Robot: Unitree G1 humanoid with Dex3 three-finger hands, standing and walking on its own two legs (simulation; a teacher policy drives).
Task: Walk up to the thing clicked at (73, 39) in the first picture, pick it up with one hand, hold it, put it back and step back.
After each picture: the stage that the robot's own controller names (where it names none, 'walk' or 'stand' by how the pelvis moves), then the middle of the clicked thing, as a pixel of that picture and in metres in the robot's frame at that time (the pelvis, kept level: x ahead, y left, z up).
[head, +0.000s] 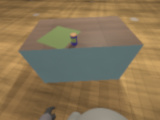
stand; (73, 39) +0.73 +0.23 +0.03
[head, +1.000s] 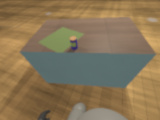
walk; (73, 43) +0.65 +0.24 +0.04
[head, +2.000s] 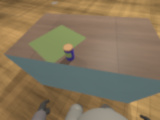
stand; (69, 52) +0.45 +0.20 +0.07
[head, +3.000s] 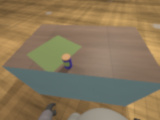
stand; (67, 61) +0.43 +0.22 +0.03
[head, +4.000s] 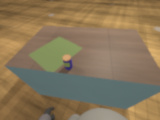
stand; (67, 62) +0.43 +0.22 +0.02
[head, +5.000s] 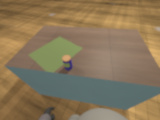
stand; (67, 62) +0.42 +0.22 +0.02
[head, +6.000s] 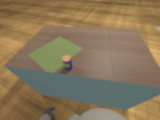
stand; (67, 63) +0.42 +0.22 +0.02
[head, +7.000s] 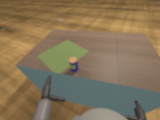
rise first; (73, 64) +0.42 +0.19 +0.03
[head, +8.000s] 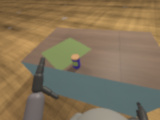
go down; (76, 61) +0.45 +0.19 +0.03
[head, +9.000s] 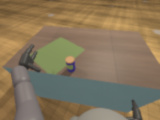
go down; (70, 64) +0.41 +0.18 +0.04
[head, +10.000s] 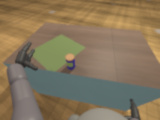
approach; (70, 62) +0.43 +0.18 +0.04
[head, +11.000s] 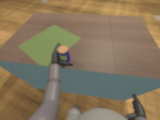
close; (64, 54) +0.44 +0.20 +0.08
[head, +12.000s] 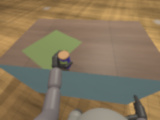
lift; (65, 60) +0.39 +0.19 +0.10
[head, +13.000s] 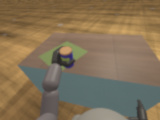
lift; (67, 57) +0.32 +0.17 +0.22
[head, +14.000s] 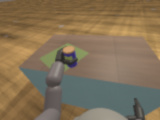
hold; (70, 57) +0.34 +0.16 +0.22
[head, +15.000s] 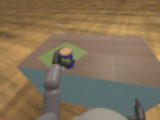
hold; (67, 58) +0.33 +0.17 +0.21
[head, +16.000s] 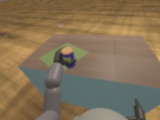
crouch; (68, 57) +0.33 +0.17 +0.21
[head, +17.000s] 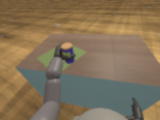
crouch; (68, 53) +0.37 +0.17 +0.21
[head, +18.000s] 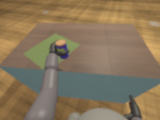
lower; (62, 49) +0.46 +0.20 +0.14
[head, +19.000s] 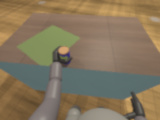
lower; (65, 55) +0.43 +0.19 +0.08
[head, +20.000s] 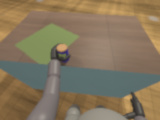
lower; (63, 53) +0.45 +0.19 +0.08
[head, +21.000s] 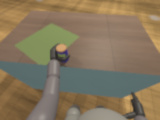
lower; (62, 53) +0.44 +0.20 +0.08
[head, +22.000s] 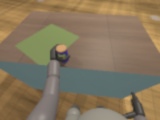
rest; (63, 54) +0.44 +0.20 +0.08
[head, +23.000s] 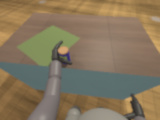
withdraw; (64, 55) +0.43 +0.19 +0.08
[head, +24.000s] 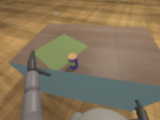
sink last; (73, 61) +0.42 +0.18 +0.06
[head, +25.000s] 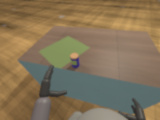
stand; (75, 60) +0.45 +0.19 +0.04
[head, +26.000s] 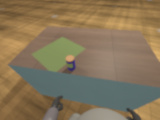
stand; (70, 63) +0.42 +0.19 +0.04
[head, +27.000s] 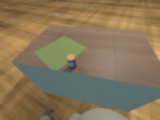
stand; (71, 62) +0.44 +0.19 +0.03
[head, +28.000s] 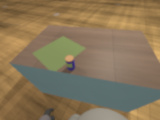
stand; (70, 63) +0.42 +0.20 +0.02
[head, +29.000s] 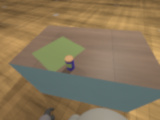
stand; (70, 63) +0.42 +0.20 +0.02
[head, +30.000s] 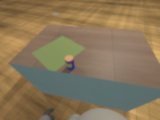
stand; (70, 62) +0.42 +0.20 +0.02
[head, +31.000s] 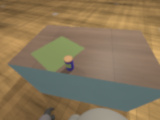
stand; (69, 63) +0.42 +0.21 +0.02
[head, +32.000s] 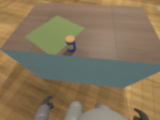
walk; (71, 44) +0.51 +0.19 +0.05
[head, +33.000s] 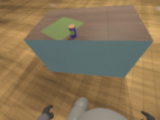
walk; (72, 31) +0.76 +0.26 +0.05
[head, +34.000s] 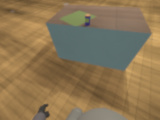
stand; (87, 20) +1.07 +0.14 +0.05
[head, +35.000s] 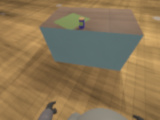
stand; (81, 23) +1.04 +0.18 +0.03
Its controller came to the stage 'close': yes
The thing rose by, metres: 0.23
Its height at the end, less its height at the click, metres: +0.00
